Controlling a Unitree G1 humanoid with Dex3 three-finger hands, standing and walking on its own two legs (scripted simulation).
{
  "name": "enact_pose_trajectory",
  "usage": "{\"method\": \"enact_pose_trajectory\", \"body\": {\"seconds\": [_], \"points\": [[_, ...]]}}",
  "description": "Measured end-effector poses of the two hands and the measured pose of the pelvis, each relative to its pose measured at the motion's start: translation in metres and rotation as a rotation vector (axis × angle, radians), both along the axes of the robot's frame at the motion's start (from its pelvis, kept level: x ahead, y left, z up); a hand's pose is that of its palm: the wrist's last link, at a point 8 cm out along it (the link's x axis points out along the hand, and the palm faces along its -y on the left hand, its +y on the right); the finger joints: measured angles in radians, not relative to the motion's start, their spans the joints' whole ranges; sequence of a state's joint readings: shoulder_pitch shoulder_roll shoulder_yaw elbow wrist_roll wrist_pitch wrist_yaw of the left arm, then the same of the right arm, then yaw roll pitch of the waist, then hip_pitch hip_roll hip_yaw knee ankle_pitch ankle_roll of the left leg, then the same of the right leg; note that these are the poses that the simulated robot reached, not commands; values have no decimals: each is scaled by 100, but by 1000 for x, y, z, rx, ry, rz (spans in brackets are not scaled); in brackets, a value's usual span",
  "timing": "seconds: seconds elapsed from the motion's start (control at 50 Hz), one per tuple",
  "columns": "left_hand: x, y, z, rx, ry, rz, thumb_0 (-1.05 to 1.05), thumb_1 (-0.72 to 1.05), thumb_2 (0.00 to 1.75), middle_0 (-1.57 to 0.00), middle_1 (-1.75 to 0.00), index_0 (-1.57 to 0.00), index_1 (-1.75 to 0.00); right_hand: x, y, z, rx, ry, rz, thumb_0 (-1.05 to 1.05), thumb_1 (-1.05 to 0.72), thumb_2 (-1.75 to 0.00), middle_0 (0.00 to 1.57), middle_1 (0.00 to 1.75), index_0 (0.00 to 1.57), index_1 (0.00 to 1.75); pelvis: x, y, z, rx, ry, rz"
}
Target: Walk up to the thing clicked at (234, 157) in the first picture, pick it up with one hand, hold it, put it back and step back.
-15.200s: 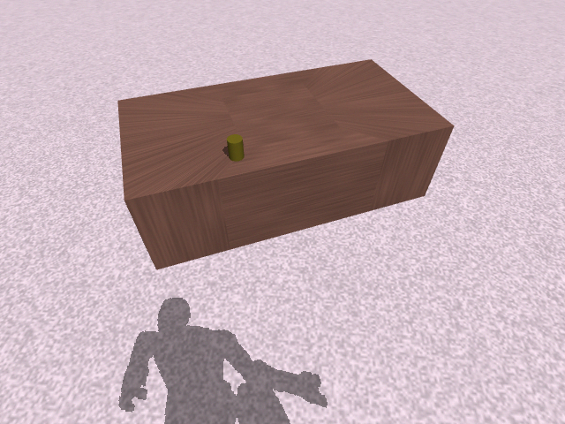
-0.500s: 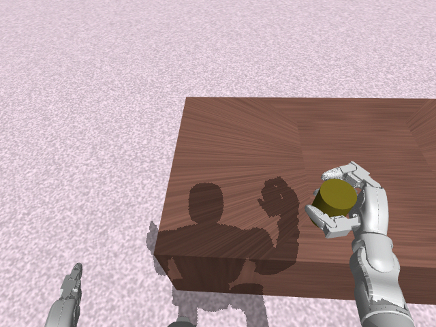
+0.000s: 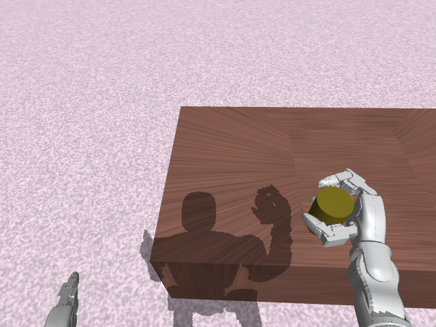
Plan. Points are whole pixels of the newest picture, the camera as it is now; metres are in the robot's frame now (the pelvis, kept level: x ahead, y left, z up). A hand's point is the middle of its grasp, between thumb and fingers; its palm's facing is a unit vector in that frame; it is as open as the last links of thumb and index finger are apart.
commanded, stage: hold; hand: right
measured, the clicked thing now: (327, 213) +0.33 -0.17 +0.05
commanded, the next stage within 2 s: none
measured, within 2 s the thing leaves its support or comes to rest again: neither
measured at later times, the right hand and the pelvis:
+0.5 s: hand (329, 208) +0.33 -0.17 +0.06, palm faces +0.15 +0.99 +0.00, open 8.9 cm; pelvis +0.00 +0.00 +0.01, yaw +0 degrees
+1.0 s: hand (328, 210) +0.33 -0.17 +0.06, palm faces +0.14 +0.99 +0.00, open 8.9 cm; pelvis -0.01 +0.00 +0.01, yaw +0 degrees
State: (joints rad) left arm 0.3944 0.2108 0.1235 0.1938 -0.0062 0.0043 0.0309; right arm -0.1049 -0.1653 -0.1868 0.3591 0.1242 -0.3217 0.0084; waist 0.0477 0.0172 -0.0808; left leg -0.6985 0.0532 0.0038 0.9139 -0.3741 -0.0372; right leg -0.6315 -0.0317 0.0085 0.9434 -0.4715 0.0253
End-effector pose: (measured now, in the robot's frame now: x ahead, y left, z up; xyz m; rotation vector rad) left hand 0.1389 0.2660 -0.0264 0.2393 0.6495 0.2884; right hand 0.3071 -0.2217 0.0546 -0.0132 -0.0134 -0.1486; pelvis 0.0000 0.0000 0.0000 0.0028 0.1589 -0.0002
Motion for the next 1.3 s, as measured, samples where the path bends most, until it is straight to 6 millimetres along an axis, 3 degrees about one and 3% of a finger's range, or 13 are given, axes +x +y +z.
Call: {"method": "enact_pose_trajectory", "body": {"seconds": [0.62, 1.3], "points": [[0, -5, 1, -26, -4, 0, -1, -52, 4, -5, -6, -6, -5, -6, 3, 14, 4, -6, 6, -1, 34, -111, 81, 118, 83, 118, -3, 1, 10, -2, -40, 0], [1, -2, 2, -15, -12, -5, -1, -52, 4, -5, -6, -6, -5, -5, 2, 9, 12, 4, 4, -1, 34, -111, 81, 118, 83, 119, -2, 3, 12, -2, -40, -2]]}}
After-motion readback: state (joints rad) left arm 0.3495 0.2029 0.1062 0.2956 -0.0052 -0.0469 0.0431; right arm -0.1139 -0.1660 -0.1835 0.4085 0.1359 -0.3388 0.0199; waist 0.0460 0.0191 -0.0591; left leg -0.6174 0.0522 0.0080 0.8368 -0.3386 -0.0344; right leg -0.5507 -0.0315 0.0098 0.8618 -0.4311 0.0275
